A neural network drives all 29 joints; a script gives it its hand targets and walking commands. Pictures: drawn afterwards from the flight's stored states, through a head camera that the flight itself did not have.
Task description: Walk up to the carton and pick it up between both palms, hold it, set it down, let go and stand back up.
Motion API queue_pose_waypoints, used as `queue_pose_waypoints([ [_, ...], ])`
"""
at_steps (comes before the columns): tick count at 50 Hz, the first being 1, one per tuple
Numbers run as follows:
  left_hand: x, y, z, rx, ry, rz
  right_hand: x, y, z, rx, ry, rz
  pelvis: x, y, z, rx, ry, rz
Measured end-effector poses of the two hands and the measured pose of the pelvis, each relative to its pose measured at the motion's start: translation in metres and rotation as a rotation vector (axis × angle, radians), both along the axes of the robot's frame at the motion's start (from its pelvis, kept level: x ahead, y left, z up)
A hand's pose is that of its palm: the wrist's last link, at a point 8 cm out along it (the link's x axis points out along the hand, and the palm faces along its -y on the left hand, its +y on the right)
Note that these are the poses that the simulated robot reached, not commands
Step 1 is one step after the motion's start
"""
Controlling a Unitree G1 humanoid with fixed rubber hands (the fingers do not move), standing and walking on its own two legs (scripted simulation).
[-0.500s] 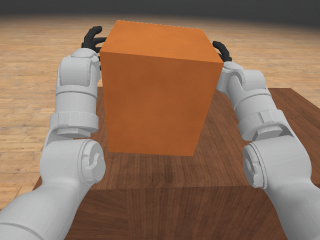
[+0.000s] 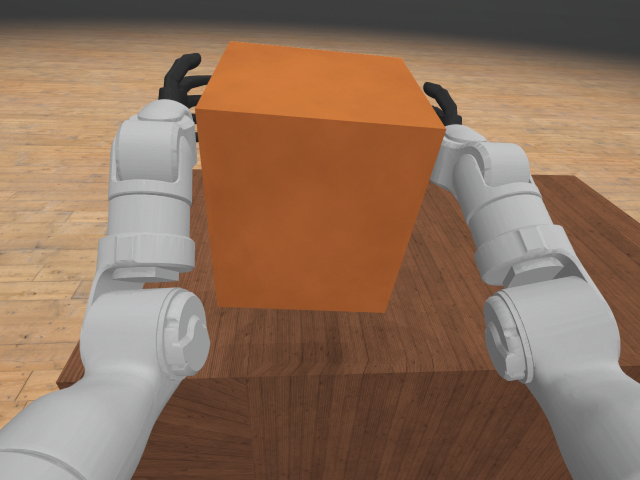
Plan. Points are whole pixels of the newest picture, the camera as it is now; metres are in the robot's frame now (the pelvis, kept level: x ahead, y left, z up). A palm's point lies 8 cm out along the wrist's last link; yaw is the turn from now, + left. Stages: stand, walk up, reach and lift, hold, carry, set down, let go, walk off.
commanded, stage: hold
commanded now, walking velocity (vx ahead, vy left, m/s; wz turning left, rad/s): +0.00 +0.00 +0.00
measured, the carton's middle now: (309, 181) +0.38 +0.00 +0.26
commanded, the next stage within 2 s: none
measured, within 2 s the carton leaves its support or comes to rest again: neither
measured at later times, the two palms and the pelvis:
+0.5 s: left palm (175, 116) +0.37 +0.15 +0.34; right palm (443, 143) +0.37 -0.15 +0.31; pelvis +0.00 +0.00 +0.00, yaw +0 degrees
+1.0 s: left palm (176, 116) +0.37 +0.15 +0.34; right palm (442, 145) +0.37 -0.15 +0.31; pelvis +0.00 +0.00 +0.00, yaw +0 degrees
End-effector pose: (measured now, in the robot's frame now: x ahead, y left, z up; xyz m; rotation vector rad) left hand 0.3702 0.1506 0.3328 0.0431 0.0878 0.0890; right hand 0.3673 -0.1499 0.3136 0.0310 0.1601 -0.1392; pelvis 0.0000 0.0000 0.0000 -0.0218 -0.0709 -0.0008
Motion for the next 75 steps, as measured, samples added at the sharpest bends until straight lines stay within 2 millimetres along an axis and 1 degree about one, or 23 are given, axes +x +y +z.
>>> queue_pose_waypoints([
  [19,-0.002,0.0,0.004,0.001,-0.001,0.007,0.0,0.0,0.001,-0.002,0.001,0.008,-0.001,-0.001,0.0,0.001,0.0,0.003],
  [63,-0.001,-0.001,0.004,0.003,-0.003,0.002,0.0,-0.001,0.0,-0.002,0.003,0.004,-0.001,-0.001,0.0,0.001,0.001,0.001],
  [75,0.003,0.008,0.001,-0.016,0.007,-0.002,0.003,0.008,0.008,-0.023,0.013,0.0,-0.002,0.001,0.0,-0.003,0.016,0.005],
])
